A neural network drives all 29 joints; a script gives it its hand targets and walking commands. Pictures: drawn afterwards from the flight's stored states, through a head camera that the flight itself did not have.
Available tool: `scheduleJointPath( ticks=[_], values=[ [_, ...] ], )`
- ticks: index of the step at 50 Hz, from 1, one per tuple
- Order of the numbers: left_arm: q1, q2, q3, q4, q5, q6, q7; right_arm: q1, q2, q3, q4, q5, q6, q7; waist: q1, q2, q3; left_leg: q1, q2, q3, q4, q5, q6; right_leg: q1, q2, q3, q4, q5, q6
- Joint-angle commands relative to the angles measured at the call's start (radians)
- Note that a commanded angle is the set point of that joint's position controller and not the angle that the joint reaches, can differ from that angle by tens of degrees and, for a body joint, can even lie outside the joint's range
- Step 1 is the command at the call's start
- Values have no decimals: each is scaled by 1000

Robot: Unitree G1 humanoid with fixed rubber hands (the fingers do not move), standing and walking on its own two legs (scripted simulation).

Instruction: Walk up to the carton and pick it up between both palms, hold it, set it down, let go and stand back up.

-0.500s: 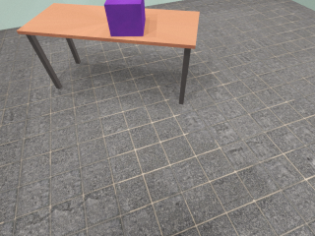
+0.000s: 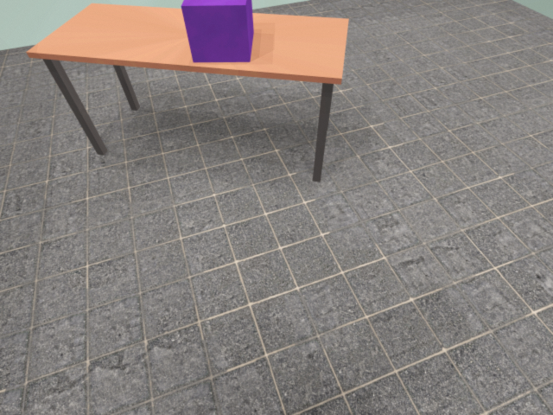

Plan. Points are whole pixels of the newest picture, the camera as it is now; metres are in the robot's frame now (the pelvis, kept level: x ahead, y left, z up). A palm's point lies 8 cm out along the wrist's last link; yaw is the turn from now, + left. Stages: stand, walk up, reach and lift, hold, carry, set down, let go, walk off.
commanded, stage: stand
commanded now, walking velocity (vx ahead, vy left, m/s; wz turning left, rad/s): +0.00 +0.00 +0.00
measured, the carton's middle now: (221, 20) +1.45 +0.22 -0.08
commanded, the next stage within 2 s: walk up in 0.70 s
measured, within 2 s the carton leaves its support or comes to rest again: neither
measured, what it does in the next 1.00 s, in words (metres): stands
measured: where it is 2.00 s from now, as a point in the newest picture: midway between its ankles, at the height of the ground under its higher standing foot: (242, 324)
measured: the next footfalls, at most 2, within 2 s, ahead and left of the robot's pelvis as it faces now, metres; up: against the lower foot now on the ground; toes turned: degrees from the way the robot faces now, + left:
left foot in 1.22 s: +0.14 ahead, +0.20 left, +0.00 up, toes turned +14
right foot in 1.66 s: +0.51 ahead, +0.03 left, +0.00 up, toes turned +2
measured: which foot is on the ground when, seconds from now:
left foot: down 0.00-0.94, up 0.96-1.00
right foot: down 0.00-1.00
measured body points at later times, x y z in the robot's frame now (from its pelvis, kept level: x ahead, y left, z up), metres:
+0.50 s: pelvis +0.00 +0.00 +0.00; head +0.02 +0.00 +0.45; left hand -0.03 +0.20 -0.16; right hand -0.03 -0.20 -0.17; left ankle +0.00 +0.13 -0.74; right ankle +0.00 -0.12 -0.74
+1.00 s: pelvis +0.01 +0.00 +0.00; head +0.02 +0.00 +0.45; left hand -0.03 +0.21 -0.16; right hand -0.02 -0.21 -0.16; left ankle -0.01 +0.12 -0.71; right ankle +0.00 -0.11 -0.74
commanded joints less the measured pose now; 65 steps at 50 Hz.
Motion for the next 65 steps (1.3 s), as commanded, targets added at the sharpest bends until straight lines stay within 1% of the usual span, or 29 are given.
scheduleJointPath(
  ticks=[1, 8, 9, 12, 13, 14, 18, 22, 23, 26, 30, 38, 40, 44, 45, 46, 47, 48, 50, 52, 56, 57, 59, 60, 61, 62, 63, 64, 65],
  values=[
    [120, 78, 7, 2, -1, -7, 1, 111, -49, -6, 4, -6, -4, -1, 4, -3, 44, -19, 71, -62, -85, 113, 26, -36, -73, 75, -94, 93, -25],
    [105, 79, 12, -12, -7, -10, -5, 87, -60, -5, 4, 4, -6, -4, 13, 6, -13, -2, 61, -62, -88, 97, 28, -30, -65, 73, -110, 71, -26],
    [85, 56, 3, -7, -3, -9, -1, 88, -64, -3, 6, 2, -6, 0, -7, 24, 58, -59, 69, -68, -98, 75, 30, -30, -75, 74, -103, 93, -26],
    [120, 62, 6, -2, -2, -7, -1, 106, -68, -5, 4, -3, -8, -1, 6, -28, 40, 0, 75, -73, -93, 103, 30, -54, -71, 72, -110, 86, -32],
    [105, 40, -1, -1, -1, -8, 1, 107, -64, -4, 14, -4, -7, -3, 1, -23, 56, -34, 73, -69, -101, 107, 29, -39, -74, 68, -98, 83, -31],
    [120, 71, 6, -9, -1, -14, 1, 87, -82, -10, 8, -6, -6, -3, 13, 49, 51, -31, 65, -58, -94, 108, 28, -39, -76, 81, -107, 90, -29],
    [120, 99, 12, -11, -1, -7, 2, 111, -46, 2, 19, 5, -3, 1, -5, 3, 80, -45, 60, -55, -106, 70, 17, -61, -69, 81, -114, 56, -28],
    [151, 64, 6, 2, -4, -9, -2, 81, -59, -1, -3, 2, -9, 3, 20, -6, 36, -29, 68, -60, -99, 59, 32, -37, -70, 78, -108, 76, -23],
    [124, 73, 8, -3, 2, -9, -5, 88, -63, -3, -9, 3, -8, 5, 5, -60, 30, -35, 64, -63, -93, 106, 30, -21, -68, 70, -103, 91, -27],
    [139, 67, 4, -5, -7, -17, 1, 97, -55, -3, 6, 3, -11, 0, 12, 18, 6, -1, 61, -49, -97, 119, 28, -19, -81, 81, -102, 106, -26],
    [128, 95, 8, -1, -1, -11, 1, 76, -72, -6, -1, -1, -12, 3, 8, 23, 47, -10, 67, -56, -103, 108, 32, -47, -74, 82, -116, 93, -24],
    [146, 61, -3, 3, -2, -9, -3, 128, -66, -1, 12, 2, -5, 1, 3, 3, 87, -51, 66, -64, -114, 74, 24, -32, -71, 72, -113, 69, -22],
    [128, 56, -9, 4, -2, -9, -1, 95, -64, 0, 0, 4, -9, 5, 5, -49, 75, -38, 74, -70, -114, 90, 30, -40, -77, 69, -116, 73, -29],
    [116, 59, -6, -11, -8, -15, -3, 108, -43, 2, 10, 3, -4, 4, -4, 44, 69, -36, 56, -54, -106, 88, 20, -49, -78, 86, -117, 49, -33],
    [185, 201, 35, -54, 35, -39, -9, 147, -157, -29, -22, -26, -18, 21, 16, 14, -78, -149, 25, -95, 13, -486, 54, 114, -95, 125, -95, -512, -64],
    [212, 252, 45, -53, 45, -41, -6, 76, -171, -33, -60, -21, -19, 24, 44, -65, 20, -365, -17, -40, 124, -518, 22, 172, -173, 239, -177, -671, -103],
    [234, 261, 55, -42, 41, -38, 1, -11, -133, -29, -106, -28, -17, 31, 86, -151, 95, -494, -37, 53, 321, -376, 6, 170, -322, 401, -289, -759, -164],
    [238, 250, 56, -35, 41, -41, 8, -50, -114, -31, -133, -43, -16, 40, 96, -143, 179, -583, 45, 17, 443, -323, 1, 147, -425, 481, -334, -695, -208],
    [198, 211, 44, -42, 44, -52, 10, -33, -127, -39, -166, -51, -21, 55, 66, -107, 187, -557, 111, -40, 512, -220, -17, 68, -438, 407, -361, -596, -203],
    [154, 216, 42, -54, 45, -65, 7, 23, -145, -48, -179, -51, -31, 69, 32, -127, 139, -474, 104, -47, 497, -189, -24, 55, -381, 294, -358, -540, -183],
    [54, 255, 44, -82, 51, -65, -9, 124, -123, -41, -186, -36, -37, 80, -40, -169, 102, -186, 69, 60, 301, -132, -20, -91, -252, 43, -255, -459, -144],
    [60, 261, 40, -87, 51, -58, -17, 121, -133, -43, -183, -37, -35, 78, -31, -132, 124, -98, 31, 129, 273, -118, -21, -177, -236, 7, -227, -497, -145],
    [48, 297, 44, -98, 59, -38, -30, 244, -133, -44, -160, -32, -32, 68, -92, -62, 129, 101, -17, 208, 187, -66, -1, -316, -212, -36, -58, -645, -132],
    [66, 279, 33, -104, 60, -26, -41, 358, -161, -64, -138, -34, -34, 59, -122, 47, 85, 237, -33, 169, 193, -108, 9, -400, -163, -54, 124, -684, -117],
    [80, 202, 2, -130, 53, -22, -54, 435, -225, -81, -126, -30, -37, 45, -143, 249, 61, 271, 90, -69, 86, -357, 45, -483, -75, -127, 460, -579, -77],
    [100, 135, -27, -180, 43, -19, -67, 480, -286, -81, -148, -16, -39, 28, -130, 310, 35, 217, 332, -602, -195, -756, 84, -571, -8, -36, 759, -467, -41],
    [75, 193, -10, -225, 33, -10, -72, 411, -348, -87, -164, 6, -32, 13, -109, 222, 116, 83, 439, -864, -396, -953, 159, -606, -45, 32, 823, -403, -26],
    [34, 226, -5, -250, 23, -16, -76, 322, -361, -79, -195, 13, -37, 8, -68, 165, 182, 39, 445, -838, -413, -934, 168, -663, -78, 72, 876, -316, -16],
    [34, 214, -12, -247, 24, -30, -76, 257, -352, -71, -203, 2, -51, 9, -39, 147, 235, 26, 437, -717, -361, -804, 175, -707, -111, 72, 907, -229, -19]
  ],
)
